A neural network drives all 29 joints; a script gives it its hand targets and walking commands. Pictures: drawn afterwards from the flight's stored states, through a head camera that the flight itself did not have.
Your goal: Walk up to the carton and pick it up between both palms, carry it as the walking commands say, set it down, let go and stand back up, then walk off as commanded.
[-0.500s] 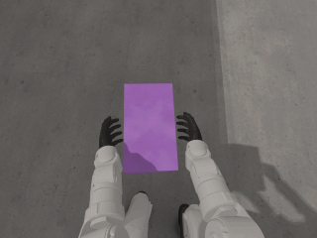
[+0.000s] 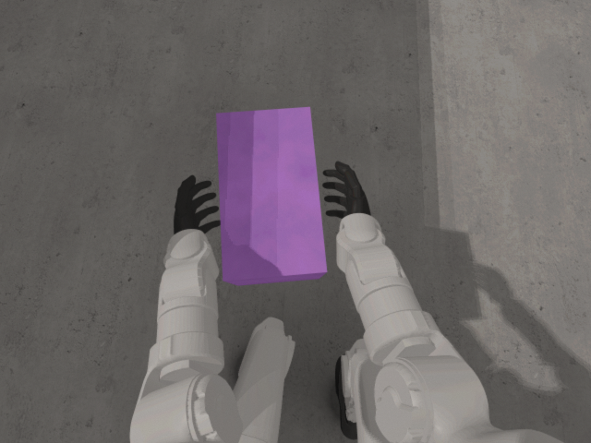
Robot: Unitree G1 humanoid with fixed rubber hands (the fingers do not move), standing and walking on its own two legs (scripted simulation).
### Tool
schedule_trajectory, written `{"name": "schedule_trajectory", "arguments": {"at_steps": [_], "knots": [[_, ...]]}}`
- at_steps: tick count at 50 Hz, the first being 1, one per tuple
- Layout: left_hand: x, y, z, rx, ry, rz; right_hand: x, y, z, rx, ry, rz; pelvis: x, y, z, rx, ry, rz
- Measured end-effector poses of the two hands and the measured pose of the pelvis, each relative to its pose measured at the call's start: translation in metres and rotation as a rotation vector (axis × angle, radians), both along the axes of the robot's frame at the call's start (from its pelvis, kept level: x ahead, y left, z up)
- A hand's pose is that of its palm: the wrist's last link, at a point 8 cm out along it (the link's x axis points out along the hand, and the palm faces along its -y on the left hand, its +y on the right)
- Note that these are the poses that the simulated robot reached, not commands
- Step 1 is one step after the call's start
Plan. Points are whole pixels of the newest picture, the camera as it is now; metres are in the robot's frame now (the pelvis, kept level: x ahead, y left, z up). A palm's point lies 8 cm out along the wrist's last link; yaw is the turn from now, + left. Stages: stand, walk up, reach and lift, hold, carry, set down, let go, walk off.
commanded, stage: set down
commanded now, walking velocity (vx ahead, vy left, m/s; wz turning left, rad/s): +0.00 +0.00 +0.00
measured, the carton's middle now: (271, 202) +0.45 +0.14 -0.16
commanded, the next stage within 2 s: none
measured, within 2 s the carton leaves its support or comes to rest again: neither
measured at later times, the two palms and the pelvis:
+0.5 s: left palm (202, 226) +0.39 +0.24 -0.16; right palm (342, 214) +0.44 +0.01 -0.15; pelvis +0.00 +0.00 -0.06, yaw -1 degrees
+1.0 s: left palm (207, 224) +0.41 +0.26 -0.24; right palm (329, 212) +0.47 +0.03 -0.23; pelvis -0.03 +0.01 -0.13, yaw -2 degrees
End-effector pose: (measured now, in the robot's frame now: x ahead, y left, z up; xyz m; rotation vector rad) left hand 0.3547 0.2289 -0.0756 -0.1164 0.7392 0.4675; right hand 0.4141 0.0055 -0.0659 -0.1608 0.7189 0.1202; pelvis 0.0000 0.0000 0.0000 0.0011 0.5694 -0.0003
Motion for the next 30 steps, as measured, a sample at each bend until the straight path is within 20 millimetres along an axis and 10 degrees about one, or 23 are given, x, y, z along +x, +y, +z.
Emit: {"name": "schedule_trajectory", "arguments": {"at_steps": [30], "knots": [[0.036,0.015,-0.097,0.000,0.009,-0.034,0.035,0.014,-0.101,-0.007,0.003,-0.023,-0.004,0.006,-0.076,-0.021,0.128,-0.004]]}}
